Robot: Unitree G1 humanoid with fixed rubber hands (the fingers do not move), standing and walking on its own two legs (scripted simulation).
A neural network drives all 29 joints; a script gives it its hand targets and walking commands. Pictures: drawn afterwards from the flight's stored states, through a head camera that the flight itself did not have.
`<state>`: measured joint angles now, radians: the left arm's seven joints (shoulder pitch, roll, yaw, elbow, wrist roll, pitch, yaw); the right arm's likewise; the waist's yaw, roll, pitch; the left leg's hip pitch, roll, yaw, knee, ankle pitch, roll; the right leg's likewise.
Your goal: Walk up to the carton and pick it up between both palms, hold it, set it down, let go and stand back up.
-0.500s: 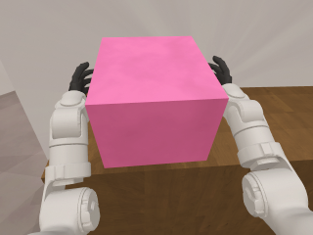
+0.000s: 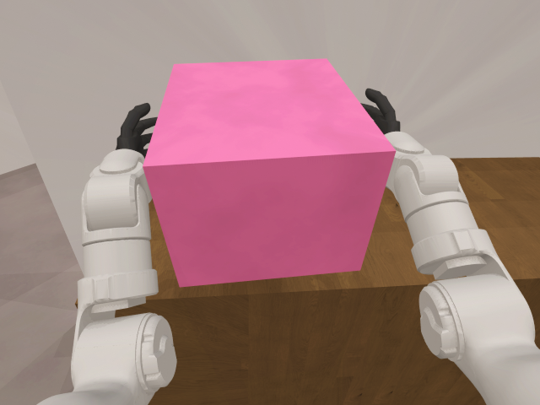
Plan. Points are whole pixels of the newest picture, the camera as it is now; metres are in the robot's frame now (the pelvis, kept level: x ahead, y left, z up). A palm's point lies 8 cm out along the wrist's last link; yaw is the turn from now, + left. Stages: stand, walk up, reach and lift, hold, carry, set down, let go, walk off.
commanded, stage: hold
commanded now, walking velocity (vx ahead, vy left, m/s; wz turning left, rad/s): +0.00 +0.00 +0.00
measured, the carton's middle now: (261, 160) +0.40 +0.01 +0.24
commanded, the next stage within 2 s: none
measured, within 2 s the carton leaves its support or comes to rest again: neither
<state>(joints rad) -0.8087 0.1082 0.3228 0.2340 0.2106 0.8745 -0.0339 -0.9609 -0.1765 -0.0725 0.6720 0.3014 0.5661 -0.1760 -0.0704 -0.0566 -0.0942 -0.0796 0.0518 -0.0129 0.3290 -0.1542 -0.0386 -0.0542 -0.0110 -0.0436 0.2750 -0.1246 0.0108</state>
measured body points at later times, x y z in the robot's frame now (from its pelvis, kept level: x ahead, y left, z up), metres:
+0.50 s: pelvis +0.01 +0.00 +0.00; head -0.07 +0.03 +0.44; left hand +0.39 +0.19 +0.27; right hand +0.39 -0.15 +0.28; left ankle +0.02 +0.14 -0.75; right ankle +0.02 -0.13 -0.75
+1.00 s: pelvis +0.01 +0.00 +0.00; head -0.06 +0.03 +0.44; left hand +0.39 +0.18 +0.27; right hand +0.39 -0.16 +0.28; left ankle +0.02 +0.14 -0.75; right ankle +0.02 -0.13 -0.75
